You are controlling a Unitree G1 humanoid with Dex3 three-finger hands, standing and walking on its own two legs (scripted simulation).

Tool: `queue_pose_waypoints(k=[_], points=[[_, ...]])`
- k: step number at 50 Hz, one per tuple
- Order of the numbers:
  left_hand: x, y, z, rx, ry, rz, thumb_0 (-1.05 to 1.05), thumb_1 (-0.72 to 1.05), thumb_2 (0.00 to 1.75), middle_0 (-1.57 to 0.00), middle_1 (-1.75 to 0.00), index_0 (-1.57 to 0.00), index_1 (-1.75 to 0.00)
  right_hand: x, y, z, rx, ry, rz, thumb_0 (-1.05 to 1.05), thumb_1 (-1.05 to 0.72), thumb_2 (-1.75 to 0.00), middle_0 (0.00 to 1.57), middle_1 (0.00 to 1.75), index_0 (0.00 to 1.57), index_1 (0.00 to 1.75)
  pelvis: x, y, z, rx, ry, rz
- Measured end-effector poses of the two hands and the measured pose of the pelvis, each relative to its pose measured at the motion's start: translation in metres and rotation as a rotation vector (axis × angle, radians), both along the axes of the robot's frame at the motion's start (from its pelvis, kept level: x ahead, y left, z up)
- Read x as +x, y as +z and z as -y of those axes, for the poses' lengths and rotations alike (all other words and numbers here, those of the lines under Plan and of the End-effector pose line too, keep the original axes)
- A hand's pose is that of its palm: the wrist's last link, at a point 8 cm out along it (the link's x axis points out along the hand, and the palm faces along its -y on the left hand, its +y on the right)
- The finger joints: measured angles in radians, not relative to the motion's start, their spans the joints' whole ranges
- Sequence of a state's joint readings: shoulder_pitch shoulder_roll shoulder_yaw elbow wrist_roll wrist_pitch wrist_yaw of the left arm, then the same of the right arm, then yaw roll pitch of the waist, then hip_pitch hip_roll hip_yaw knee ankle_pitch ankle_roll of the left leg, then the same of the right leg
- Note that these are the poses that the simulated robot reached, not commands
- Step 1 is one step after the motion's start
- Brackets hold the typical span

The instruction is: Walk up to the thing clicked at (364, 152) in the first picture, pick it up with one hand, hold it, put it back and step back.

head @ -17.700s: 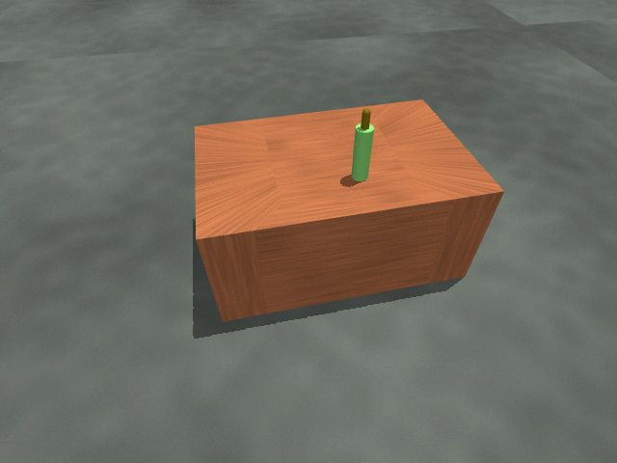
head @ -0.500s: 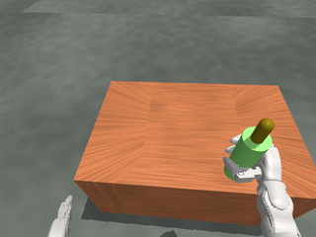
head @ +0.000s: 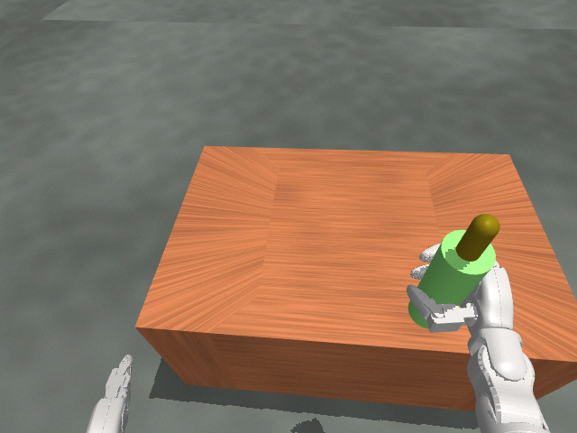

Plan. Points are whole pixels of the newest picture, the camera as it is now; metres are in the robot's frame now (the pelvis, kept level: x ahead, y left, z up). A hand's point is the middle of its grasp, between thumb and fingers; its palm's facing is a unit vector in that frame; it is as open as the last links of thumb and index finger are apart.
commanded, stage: crouch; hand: right
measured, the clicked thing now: (451, 275) +0.33 -0.17 +0.07
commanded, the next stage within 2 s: lower in 1.50 s
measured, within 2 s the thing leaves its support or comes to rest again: neither
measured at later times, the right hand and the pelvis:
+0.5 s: hand (422, 274) +0.39 -0.17 -0.02, palm faces +0.11 +0.99 +0.01, open 7.7 cm; pelvis -0.01 +0.00 -0.03, yaw +0 degrees
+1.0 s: hand (406, 252) +0.47 -0.17 -0.09, palm faces +0.13 +0.99 +0.02, open 7.7 cm; pelvis -0.01 -0.01 -0.08, yaw +2 degrees
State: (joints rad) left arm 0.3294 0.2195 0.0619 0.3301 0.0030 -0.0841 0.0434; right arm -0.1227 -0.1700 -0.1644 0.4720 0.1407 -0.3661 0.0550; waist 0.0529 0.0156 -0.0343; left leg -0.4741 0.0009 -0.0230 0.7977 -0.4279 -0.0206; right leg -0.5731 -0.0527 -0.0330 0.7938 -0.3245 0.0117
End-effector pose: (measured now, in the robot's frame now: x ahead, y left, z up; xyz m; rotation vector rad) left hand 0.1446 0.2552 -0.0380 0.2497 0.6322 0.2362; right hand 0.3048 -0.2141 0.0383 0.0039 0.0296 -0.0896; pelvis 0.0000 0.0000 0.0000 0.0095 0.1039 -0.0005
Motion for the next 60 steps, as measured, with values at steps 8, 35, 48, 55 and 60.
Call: queue_pose_waypoints(k=[8,35,48,55,60], points=[[0.005,-0.003,0.006,-0.019,-0.005,0.006,-0.01,-0.53,0.06,-0.05,-0.05,-0.06,-0.05,0.003,0.010,0.002,-0.009,-0.016,0.030,-0.01,0.18,-1.17,0.80,1.07,0.90,1.10,0.002,0.000,0.000,0.000,-0.006,0.001],[-0.019,-0.011,-0.005,0.151,-0.042,0.020,-0.01,-0.52,0.05,-0.06,-0.05,-0.07,-0.05,0.103,-0.086,0.005,0.014,-0.023,-0.030,0.00,0.18,-1.17,0.81,1.05,0.91,1.08,-0.018,-0.055,0.001,0.030,0.010,-0.220],[-0.016,-0.017,0.001,0.202,-0.050,-0.016,-0.01,-0.51,0.05,-0.06,-0.06,-0.07,-0.05,0.139,-0.123,0.007,0.019,-0.040,-0.029,0.00,0.18,-1.17,0.81,1.04,0.91,1.08,-0.010,-0.079,0.008,0.052,0.025,-0.314],[-0.010,-0.018,0.003,0.213,-0.057,-0.018,-0.01,-0.51,0.05,-0.06,-0.05,-0.07,-0.05,0.148,-0.134,0.009,0.013,-0.047,-0.030,0.00,0.18,-1.17,0.81,1.04,0.91,1.08,-0.008,-0.087,0.010,0.065,0.022,-0.340],[-0.009,-0.019,0.004,0.218,-0.066,-0.016,-0.01,-0.51,0.05,-0.06,-0.05,-0.07,-0.05,0.154,-0.140,0.007,0.005,-0.040,-0.036,0.00,0.18,-1.17,0.81,1.04,0.91,1.08,-0.009,-0.092,0.009,0.069,0.020,-0.354]])
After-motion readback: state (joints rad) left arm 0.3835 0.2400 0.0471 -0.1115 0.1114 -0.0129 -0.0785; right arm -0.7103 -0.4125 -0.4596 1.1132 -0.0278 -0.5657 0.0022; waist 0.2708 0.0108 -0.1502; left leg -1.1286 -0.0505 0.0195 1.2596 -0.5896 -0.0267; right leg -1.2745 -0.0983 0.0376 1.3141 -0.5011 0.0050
